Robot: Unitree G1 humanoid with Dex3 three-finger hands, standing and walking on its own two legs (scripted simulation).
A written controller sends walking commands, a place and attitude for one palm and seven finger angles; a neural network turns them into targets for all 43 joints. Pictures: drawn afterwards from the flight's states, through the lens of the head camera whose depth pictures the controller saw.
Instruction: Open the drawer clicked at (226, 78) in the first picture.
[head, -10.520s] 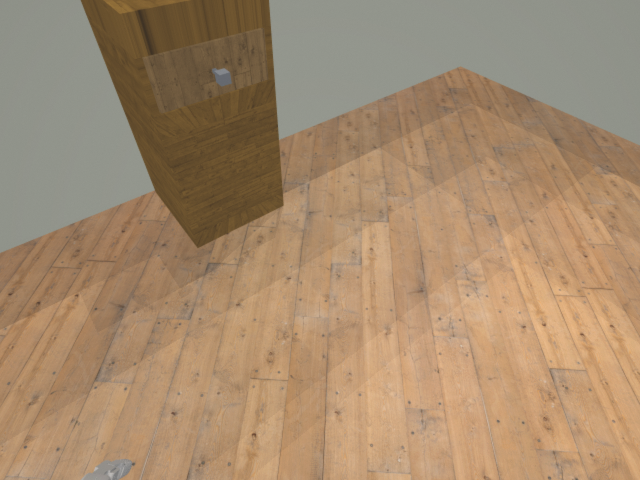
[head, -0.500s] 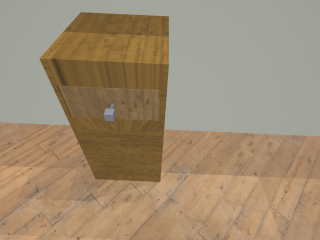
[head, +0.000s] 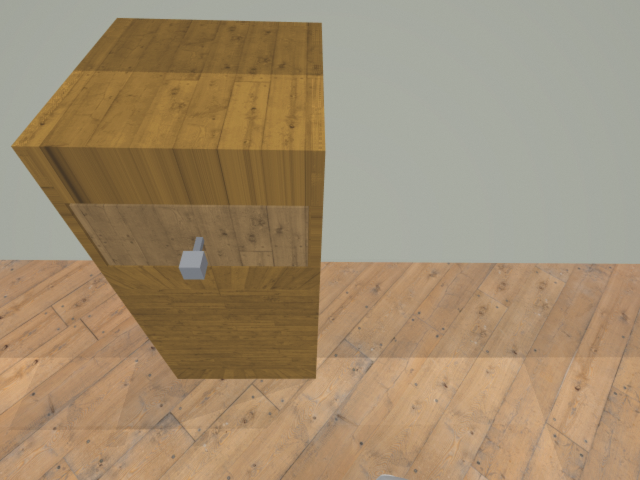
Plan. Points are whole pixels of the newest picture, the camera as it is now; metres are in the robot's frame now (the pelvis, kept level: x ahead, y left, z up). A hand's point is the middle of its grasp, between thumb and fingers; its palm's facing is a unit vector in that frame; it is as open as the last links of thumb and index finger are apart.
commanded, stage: come to a stop and stand still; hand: left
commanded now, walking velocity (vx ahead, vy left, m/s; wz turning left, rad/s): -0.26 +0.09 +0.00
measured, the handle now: (196, 256) +0.47 +0.23 -0.07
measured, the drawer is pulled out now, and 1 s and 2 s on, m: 0.00 0.00 0.00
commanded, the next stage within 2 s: look again from close up in 1.32 s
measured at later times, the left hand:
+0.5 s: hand out of the picture -0.02 +0.23 -0.17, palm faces +0.08 -0.98 -0.18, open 7.4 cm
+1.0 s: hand out of the picture -0.06 +0.13 -0.17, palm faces +0.05 -0.99 -0.11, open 7.4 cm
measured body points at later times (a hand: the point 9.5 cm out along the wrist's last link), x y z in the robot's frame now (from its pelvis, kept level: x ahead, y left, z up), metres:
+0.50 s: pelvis -0.04 +0.04 +0.01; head -0.05 +0.06 +0.46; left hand -0.02 +0.28 -0.15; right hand +0.00 -0.19 -0.13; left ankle +0.00 +0.14 -0.73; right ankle -0.05 -0.09 -0.67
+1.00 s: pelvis -0.03 -0.01 +0.01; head -0.03 -0.01 +0.46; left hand -0.06 +0.18 -0.16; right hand -0.06 -0.21 -0.16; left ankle -0.01 +0.13 -0.73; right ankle -0.09 -0.09 -0.73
